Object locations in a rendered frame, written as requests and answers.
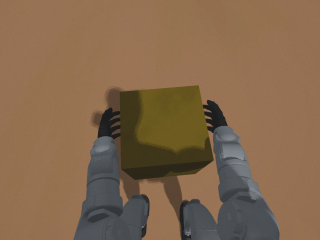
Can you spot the robot right upper arm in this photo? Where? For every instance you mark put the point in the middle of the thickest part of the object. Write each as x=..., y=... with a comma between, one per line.
x=241, y=220

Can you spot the carton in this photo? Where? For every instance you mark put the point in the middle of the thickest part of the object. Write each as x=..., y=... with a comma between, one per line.
x=163, y=132

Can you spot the robot thigh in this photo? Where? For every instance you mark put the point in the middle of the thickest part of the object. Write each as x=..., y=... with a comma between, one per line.
x=200, y=222
x=135, y=214

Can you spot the robot left upper arm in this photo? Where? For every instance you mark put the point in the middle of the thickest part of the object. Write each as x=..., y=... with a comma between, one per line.
x=109, y=228

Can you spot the right robot forearm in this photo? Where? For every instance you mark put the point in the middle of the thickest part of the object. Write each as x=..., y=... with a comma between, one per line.
x=236, y=181

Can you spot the left robot hand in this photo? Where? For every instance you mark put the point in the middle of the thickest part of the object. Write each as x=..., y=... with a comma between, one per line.
x=105, y=128

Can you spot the right robot thigh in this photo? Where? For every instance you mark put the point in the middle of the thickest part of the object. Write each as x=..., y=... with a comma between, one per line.
x=200, y=222

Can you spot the left robot thigh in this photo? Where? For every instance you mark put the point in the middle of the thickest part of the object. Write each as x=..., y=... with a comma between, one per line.
x=135, y=214

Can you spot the right robot hand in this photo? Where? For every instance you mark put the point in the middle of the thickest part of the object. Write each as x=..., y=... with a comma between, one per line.
x=216, y=114

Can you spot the left robot forearm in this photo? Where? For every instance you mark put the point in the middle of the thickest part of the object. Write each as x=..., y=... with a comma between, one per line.
x=103, y=184

